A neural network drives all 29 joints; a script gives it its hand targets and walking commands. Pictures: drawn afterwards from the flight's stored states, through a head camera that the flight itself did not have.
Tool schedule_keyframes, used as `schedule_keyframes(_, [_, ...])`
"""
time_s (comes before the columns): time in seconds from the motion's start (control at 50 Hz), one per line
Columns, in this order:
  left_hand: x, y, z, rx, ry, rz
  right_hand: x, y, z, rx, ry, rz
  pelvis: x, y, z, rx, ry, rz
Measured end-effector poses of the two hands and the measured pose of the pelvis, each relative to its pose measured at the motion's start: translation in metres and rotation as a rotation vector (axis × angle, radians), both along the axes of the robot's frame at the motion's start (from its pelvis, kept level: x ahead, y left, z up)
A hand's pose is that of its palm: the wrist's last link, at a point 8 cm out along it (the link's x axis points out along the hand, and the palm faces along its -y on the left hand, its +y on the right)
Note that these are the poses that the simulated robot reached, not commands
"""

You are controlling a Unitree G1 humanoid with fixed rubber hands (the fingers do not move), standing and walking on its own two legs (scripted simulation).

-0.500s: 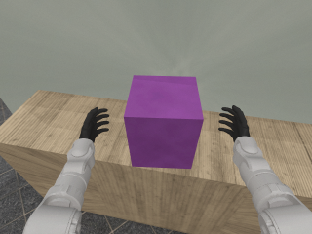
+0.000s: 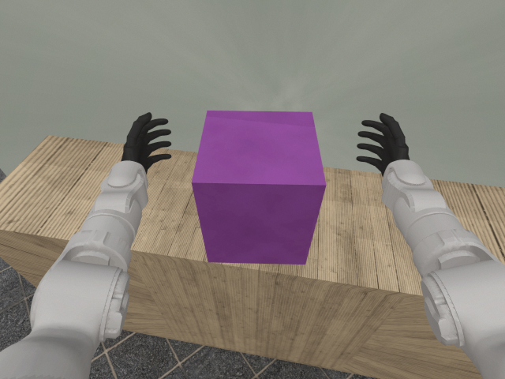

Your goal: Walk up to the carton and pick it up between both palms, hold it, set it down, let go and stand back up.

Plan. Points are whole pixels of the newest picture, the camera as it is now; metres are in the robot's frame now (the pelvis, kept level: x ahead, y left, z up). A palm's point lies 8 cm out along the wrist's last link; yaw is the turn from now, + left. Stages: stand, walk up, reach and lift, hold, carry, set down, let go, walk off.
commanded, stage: reach and lift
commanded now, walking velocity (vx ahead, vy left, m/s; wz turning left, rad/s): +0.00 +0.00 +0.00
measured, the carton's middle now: (257, 190) +0.49 +0.01 +0.00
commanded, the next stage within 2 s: none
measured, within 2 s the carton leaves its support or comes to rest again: neither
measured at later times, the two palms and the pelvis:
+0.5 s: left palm (128, 110) +0.48 +0.21 +0.20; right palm (397, 114) +0.46 -0.20 +0.20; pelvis +0.00 +0.00 -0.01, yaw +1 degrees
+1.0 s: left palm (151, 161) +0.48 +0.20 +0.09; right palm (377, 161) +0.46 -0.20 +0.10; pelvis -0.01 +0.00 -0.01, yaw +1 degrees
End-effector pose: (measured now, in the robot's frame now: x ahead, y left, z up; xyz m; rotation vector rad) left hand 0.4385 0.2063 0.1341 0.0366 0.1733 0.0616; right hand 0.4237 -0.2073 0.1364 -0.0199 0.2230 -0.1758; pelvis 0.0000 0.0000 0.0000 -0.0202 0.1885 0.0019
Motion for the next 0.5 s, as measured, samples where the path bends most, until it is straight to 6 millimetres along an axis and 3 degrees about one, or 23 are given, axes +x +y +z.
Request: schedule_keyframes(0.5, [0.044, 0.004, 0.069, -0.002, -0.003, 0.045, 0.037, 0.003, 0.065, 0.004, 0.013, -0.005, -0.004, 0.001, -0.005, -0.006, 0.116, 0.02])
